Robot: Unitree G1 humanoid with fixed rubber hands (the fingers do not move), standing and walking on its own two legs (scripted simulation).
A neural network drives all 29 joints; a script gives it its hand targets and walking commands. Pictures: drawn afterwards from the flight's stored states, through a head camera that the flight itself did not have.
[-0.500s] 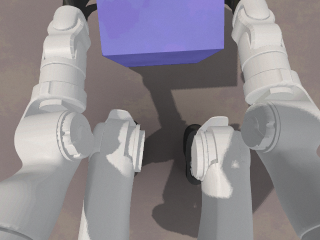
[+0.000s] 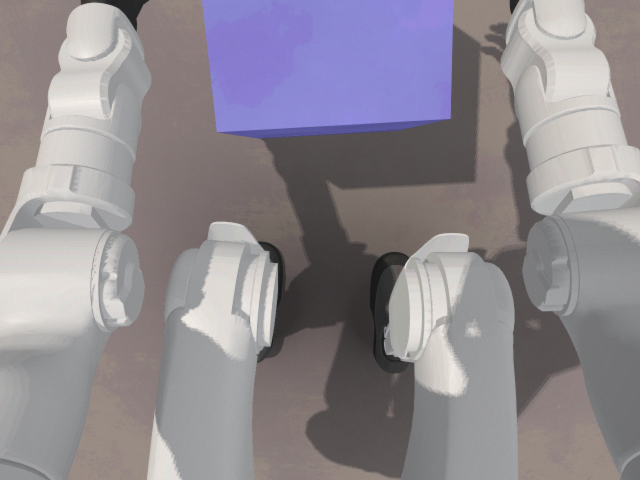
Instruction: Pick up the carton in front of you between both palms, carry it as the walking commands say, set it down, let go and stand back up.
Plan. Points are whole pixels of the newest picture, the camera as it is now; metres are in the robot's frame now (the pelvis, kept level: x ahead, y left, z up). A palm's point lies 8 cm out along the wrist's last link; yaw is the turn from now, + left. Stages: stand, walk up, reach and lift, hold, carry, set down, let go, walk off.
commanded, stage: set down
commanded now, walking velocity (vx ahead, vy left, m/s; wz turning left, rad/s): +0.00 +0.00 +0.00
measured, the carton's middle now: (325, 41) +0.52 +0.02 -0.24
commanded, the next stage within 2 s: let go in 0.90 s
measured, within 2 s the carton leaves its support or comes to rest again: neither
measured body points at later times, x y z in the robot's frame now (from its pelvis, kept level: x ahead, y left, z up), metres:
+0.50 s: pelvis +0.01 +0.00 +0.13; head +0.34 +0.00 +0.43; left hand +0.53 +0.22 +0.01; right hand +0.57 -0.17 +0.01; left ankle +0.11 +0.12 -0.33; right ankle +0.10 -0.11 -0.33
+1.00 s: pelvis +0.04 +0.00 +0.27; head +0.33 +0.00 +0.60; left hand +0.53 +0.23 +0.16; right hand +0.56 -0.18 +0.16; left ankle +0.11 +0.12 -0.33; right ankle +0.10 -0.11 -0.33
